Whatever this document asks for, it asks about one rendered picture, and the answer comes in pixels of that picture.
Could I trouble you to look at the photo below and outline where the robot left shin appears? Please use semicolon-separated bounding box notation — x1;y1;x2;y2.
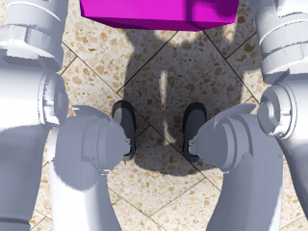
47;104;131;166

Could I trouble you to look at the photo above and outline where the robot left forearm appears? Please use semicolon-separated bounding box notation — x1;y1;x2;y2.
0;0;69;73

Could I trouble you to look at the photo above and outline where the carton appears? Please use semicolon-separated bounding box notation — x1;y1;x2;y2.
79;0;239;32

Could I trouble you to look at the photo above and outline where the robot right forearm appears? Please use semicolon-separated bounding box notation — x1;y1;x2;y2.
245;0;308;85

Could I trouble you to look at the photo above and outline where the right robot foot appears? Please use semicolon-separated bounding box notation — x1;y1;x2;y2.
182;102;207;163

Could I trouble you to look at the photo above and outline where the robot left upper arm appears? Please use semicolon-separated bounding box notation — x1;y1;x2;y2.
0;63;69;231

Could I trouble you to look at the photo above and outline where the robot right upper arm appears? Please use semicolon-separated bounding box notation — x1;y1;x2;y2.
256;79;308;221

